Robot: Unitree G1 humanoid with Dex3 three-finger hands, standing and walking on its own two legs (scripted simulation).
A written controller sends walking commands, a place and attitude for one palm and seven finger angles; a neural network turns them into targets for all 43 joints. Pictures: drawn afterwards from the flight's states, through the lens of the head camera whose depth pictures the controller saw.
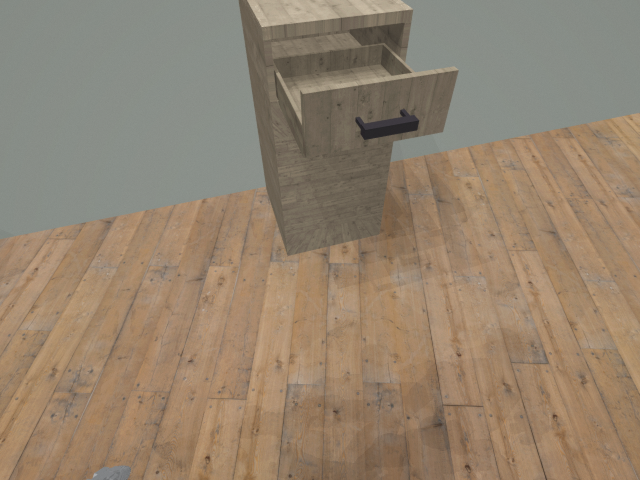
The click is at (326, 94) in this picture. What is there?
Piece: drawer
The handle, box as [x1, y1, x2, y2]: [355, 109, 418, 139]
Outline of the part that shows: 418,120 414,115 409,115 404,109 400,110 402,116 398,118 369,123 364,123 359,117 356,117 355,120 361,129 360,133 364,139 415,130 417,128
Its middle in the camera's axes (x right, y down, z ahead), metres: +0.15 -0.26 +0.87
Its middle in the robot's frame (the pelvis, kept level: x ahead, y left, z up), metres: +0.84 -0.11 +0.01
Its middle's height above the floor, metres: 0.78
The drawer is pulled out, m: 0.30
